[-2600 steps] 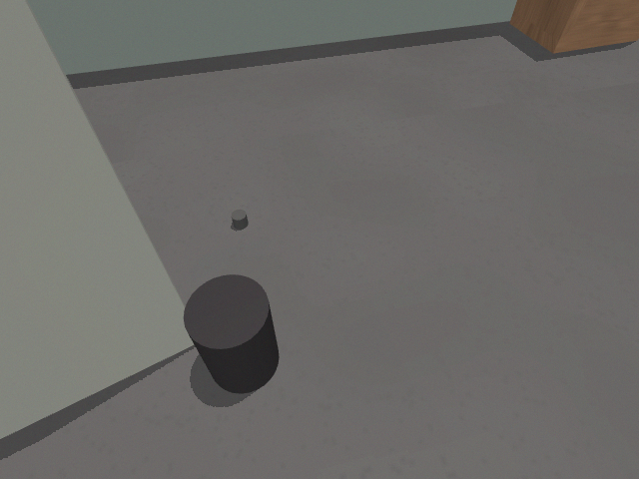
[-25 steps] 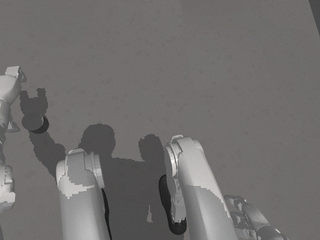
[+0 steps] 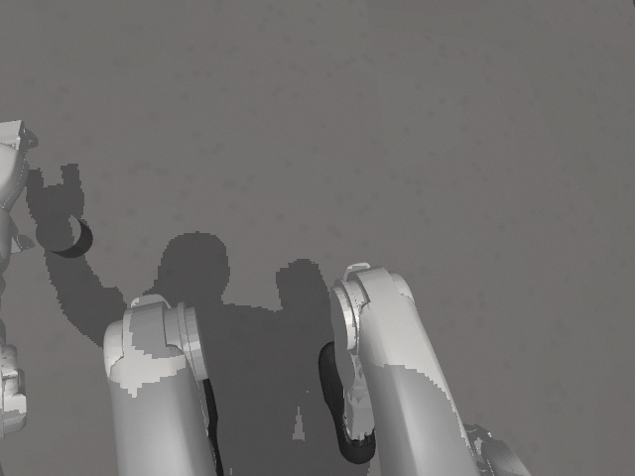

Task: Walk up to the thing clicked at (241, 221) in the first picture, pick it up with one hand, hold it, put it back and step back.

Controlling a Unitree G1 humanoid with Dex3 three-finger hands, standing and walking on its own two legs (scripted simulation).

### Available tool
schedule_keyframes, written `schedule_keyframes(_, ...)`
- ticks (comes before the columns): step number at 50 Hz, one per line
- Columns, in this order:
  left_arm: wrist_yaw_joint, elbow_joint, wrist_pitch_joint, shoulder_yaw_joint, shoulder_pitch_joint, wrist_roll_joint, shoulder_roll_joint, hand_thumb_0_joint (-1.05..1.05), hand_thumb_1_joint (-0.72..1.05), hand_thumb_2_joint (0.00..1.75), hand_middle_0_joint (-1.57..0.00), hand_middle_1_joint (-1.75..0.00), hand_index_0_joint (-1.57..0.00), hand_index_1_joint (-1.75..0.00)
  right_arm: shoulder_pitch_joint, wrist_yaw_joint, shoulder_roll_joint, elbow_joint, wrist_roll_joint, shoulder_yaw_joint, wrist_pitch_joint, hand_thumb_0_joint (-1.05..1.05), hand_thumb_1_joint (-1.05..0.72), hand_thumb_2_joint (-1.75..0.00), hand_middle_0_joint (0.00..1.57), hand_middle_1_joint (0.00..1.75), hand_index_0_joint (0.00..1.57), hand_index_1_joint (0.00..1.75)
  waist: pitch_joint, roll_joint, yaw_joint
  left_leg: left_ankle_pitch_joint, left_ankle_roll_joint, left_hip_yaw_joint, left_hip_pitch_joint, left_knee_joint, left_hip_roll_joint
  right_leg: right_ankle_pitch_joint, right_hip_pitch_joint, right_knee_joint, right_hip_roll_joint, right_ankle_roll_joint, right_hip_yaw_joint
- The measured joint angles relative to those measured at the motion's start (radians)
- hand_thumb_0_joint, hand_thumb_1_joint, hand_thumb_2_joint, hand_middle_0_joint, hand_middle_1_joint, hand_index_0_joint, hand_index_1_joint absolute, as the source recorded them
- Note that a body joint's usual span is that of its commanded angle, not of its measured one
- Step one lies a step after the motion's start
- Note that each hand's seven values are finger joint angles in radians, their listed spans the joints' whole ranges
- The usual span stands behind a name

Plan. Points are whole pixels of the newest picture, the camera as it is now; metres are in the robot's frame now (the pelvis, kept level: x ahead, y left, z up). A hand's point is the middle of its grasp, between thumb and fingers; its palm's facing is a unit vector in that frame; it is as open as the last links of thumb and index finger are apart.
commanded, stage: home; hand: left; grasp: from above
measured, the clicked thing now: (65, 235) +0.45 +0.33 -0.31
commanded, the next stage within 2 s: none
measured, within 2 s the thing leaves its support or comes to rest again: neither
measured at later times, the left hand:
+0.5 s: hand out of the picture +0.28 +0.27 +0.08, palm faces -0.16 -0.76 -0.63, open 7.6 cm
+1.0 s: hand out of the picture +0.23 +0.22 +0.30, palm faces +0.22 -0.95 -0.21, open 7.4 cm
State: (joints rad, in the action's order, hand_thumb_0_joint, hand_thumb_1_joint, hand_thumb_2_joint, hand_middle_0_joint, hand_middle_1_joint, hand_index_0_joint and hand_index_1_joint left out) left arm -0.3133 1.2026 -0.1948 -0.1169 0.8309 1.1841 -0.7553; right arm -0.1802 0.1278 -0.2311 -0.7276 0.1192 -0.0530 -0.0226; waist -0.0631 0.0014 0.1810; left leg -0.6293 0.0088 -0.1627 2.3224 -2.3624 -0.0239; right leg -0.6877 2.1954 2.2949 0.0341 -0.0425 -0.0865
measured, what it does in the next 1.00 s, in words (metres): rises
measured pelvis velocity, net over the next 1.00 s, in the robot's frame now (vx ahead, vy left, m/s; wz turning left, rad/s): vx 0.08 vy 0.01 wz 0.17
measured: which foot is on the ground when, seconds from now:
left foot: down 0.00-1.00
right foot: down 0.00-1.00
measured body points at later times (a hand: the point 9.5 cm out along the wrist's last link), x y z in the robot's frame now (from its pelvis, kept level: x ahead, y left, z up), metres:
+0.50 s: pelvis +0.01 +0.00 +0.19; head +0.16 +0.06 +0.61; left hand +0.29 +0.31 +0.12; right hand +0.24 -0.23 +0.09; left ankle +0.09 +0.13 -0.31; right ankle +0.10 -0.13 -0.31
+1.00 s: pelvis +0.08 +0.01 +0.35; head +0.12 +0.03 +0.80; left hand +0.22 +0.27 +0.31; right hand +0.26 -0.20 +0.28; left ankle +0.08 +0.13 -0.31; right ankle +0.10 -0.13 -0.31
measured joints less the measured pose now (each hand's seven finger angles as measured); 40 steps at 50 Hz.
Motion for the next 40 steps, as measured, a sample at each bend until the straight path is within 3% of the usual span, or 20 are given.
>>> schedule_keyframes(4,0.073,-0.135,0.057,0.017,-0.092,-0.118,0.07,0.0,-0.18,0.88,-0.21,-0.69,-0.2,-0.7,0.008,0.002,0.009,0.015,-0.039,0.032,0.014,0.01,-0.89,-0.89,0.21,0.3,0.2,0.3,-0.048,0.024,-0.037,-0.014,-0.002,0.017,-0.074,0.077,-0.009,-0.008,-0.063,-0.072,-0.001,0.001,0.01)
schedule_keyframes(11,0.218,-0.424,0.157,0.06,-0.321,-0.391,0.173,0.0,0.26,0.86,-0.22,-0.47,-0.21,-0.48,0.04,-0.031,-0.014,0.051,-0.099,0.063,0.031,0.01,-0.9,-0.89,0.21,0.3,0.2,0.3,-0.111,0.039,-0.095,-0.018,-0.004,0.043,-0.252,0.248,-0.021,-0.002,-0.225,-0.235,-0.004,0.009,0.023)
schedule_keyframes(16,0.275,-0.611,0.215,0.077,-0.483,-0.556,0.229,0.0,0.58,0.88,-0.22,-0.37,-0.22,-0.38,0.07,-0.065,-0.033,0.089,-0.123,0.077,0.029,0.01,-0.9,-0.89,0.21,0.3,0.2,0.3,-0.122,0.025,-0.126,-0.005,-0.002,0.055,-0.388,0.367,-0.022,0.013,-0.356,-0.351,-0.009,0.015,0.027)
schedule_keyframes(23,0.284,-0.814,0.304,0.08,-0.682,-0.732,0.302,0.01,0.81,0.89,-0.22,-0.32,-0.22,-0.32,0.108,-0.119,-0.035,0.132,-0.145,0.078,-0.007,0.01,-0.91,-0.89,0.2,0.3,0.2,0.3,-0.123,0.013,-0.145,0.017,0.001,0.063,-0.58,0.527,-0.015,0.033,-0.548,-0.509,-0.021,0.019,0.026)
schedule_keyframes(33,0.264,-1.02,0.454,0.089,-0.921,-0.999,0.392,0.01,0.88,0.9,-0.22,-0.3,-0.22,-0.31,0.098,-0.18,0.013,0.169,-0.16,0.037,-0.066,0.01,-0.9,-0.89,0.21,0.3,0.2,0.3,-0.119,0.024,-0.137,0.044,0.002,0.074,-0.889,0.773,-0.012,0.065,-0.858,-0.761,-0.029,0.021,0.024)
schedule_keyframes(40,0.243,-1.12,0.549,0.085,-1.057,-1.132,0.453,0.01,0.9,0.9,-0.21,-0.3,-0.21,-0.3,0.017,-0.23,0.04,0.177,-0.159,0.004,-0.098,0.01,-0.9,-0.89,0.21,0.3,0.2,0.3,-0.115,0.03,-0.128,0.073,0.005,0.08,-1.129,0.972,-0.016,0.103,-1.099,-0.969,-0.028,0.024,0.023)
